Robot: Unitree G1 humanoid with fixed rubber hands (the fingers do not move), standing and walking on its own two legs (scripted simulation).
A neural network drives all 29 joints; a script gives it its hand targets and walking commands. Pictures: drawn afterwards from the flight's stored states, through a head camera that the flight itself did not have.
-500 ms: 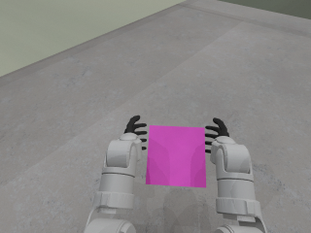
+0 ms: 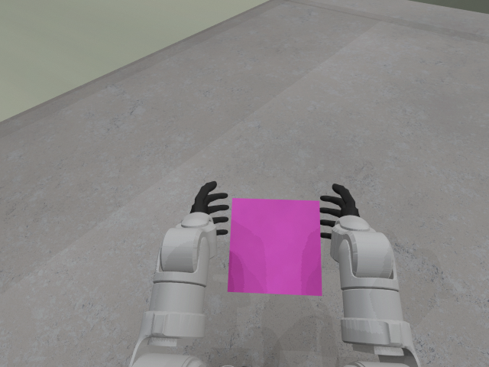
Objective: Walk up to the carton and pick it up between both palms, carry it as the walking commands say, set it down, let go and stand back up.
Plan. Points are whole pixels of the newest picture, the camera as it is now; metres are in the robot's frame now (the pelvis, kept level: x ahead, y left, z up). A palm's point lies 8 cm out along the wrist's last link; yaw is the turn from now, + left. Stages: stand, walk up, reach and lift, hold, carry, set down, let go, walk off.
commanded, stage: carry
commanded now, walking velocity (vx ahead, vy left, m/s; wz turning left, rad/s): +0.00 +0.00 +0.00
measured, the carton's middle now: (271, 248) +0.35 +0.00 -0.05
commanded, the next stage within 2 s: hold in 0.74 s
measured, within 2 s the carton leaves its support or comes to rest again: neither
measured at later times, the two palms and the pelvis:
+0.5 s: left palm (211, 225) +0.33 +0.10 +0.06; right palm (352, 226) +0.33 -0.13 +0.06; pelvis +0.01 -0.01 +0.00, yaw +0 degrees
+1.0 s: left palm (207, 228) +0.32 +0.11 +0.06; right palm (351, 231) +0.32 -0.13 +0.06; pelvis +0.01 -0.01 +0.00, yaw +0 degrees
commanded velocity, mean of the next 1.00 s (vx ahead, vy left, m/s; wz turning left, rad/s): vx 0.00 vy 0.00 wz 0.00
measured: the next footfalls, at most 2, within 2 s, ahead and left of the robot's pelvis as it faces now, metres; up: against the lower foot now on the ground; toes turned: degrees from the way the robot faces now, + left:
none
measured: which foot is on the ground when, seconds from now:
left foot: down 0.00-1.00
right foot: down 0.00-1.00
